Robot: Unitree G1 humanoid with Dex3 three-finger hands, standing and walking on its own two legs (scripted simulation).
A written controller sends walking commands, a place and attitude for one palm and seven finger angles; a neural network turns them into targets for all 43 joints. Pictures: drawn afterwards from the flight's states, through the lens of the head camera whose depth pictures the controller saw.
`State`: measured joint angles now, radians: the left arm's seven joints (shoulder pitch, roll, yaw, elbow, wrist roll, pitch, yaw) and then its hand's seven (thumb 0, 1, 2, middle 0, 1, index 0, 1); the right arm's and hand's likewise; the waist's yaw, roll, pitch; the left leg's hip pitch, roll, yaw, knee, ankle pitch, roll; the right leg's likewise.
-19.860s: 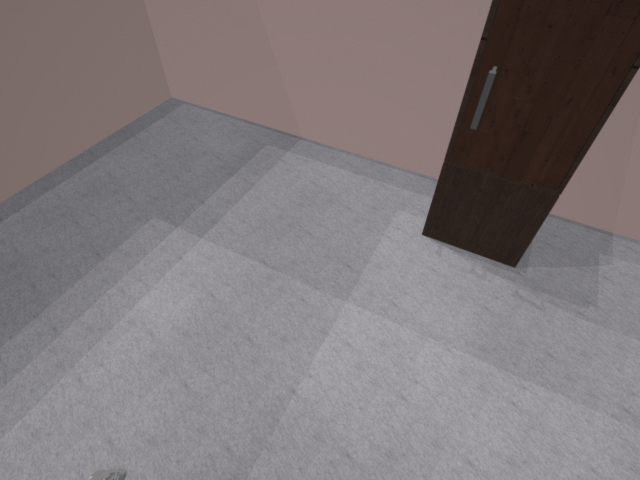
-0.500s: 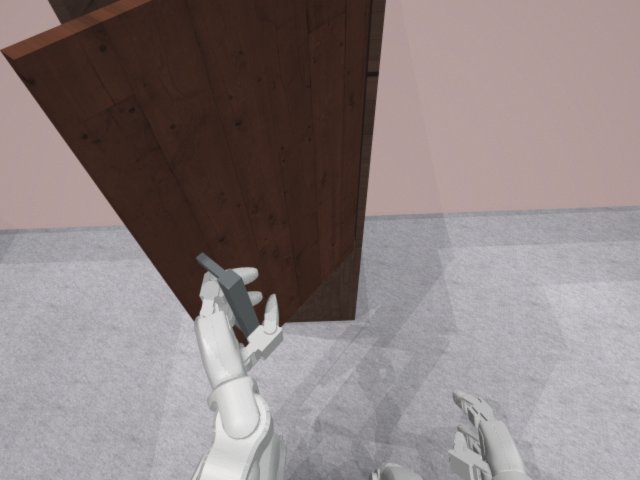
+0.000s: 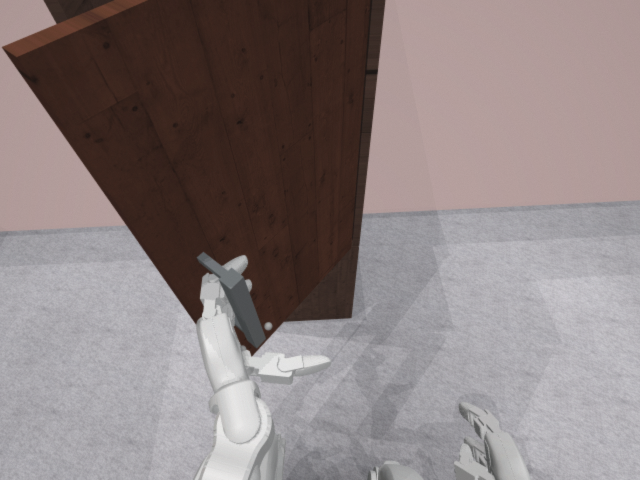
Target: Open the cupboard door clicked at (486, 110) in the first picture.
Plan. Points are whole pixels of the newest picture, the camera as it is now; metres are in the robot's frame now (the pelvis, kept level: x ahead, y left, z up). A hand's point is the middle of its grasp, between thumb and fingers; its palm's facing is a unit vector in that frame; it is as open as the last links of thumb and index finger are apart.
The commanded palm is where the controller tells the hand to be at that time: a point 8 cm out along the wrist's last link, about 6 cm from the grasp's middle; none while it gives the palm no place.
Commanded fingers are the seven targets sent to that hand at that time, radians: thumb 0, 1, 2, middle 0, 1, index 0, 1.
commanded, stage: open thumb and fingers to let go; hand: left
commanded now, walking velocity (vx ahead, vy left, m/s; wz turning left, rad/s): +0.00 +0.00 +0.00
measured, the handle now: (234, 304) +0.33 +0.13 +0.02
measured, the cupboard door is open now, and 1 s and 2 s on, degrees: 48 50 50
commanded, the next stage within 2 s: slide the hand sideways off the handle in 0.08 s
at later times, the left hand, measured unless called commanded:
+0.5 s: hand (264, 351) +0.27 +0.08 +0.03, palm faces +0.01 -1.00 +0.05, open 16.3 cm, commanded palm +0.23 +0.13 +0.02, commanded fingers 0.00 -0.50 0.30 -0.15 -0.30 -0.15 -0.30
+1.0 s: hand (228, 394) +0.22 +0.12 +0.03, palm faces +0.05 -1.00 +0.02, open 16.2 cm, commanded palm +0.18 +0.17 +0.02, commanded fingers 0.00 -0.50 0.30 -0.15 -0.30 -0.15 -0.30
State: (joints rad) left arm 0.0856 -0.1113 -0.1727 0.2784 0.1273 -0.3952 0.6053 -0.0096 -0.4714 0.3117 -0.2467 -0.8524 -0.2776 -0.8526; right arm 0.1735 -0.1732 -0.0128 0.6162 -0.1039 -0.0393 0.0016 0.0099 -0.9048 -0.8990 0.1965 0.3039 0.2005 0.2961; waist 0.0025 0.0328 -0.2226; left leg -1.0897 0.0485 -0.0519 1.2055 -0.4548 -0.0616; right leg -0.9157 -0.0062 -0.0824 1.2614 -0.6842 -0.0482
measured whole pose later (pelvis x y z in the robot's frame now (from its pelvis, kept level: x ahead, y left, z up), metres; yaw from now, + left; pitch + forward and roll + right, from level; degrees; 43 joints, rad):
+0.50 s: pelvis -0.01 +0.03 -0.01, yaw -1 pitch +19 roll -1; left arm 0.16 -0.01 -0.22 0.17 -0.01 -0.46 0.20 -0.01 -0.50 0.30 -0.17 -0.33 -0.16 -0.33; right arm 0.22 -0.21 -0.01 0.50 -0.04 0.02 0.02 0.01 -0.90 -0.90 0.20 0.30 0.20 0.30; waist 0.00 0.04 -0.20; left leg -1.13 0.05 -0.03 1.27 -0.47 -0.02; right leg -0.95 -0.01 -0.06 1.30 -0.68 -0.01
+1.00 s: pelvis +0.00 +0.03 -0.02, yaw -1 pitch +20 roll -2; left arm 0.45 0.05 -0.21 -0.06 0.01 -0.49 0.15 -0.01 -0.50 0.30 -0.15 -0.30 -0.17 -0.31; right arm 0.19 -0.19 0.01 0.41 -0.04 0.01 0.02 0.01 -0.90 -0.90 0.20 0.30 0.20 0.30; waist 0.02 0.04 -0.21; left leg -1.16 0.04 -0.03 1.31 -0.50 -0.02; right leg -0.97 -0.01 -0.06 1.32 -0.70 0.00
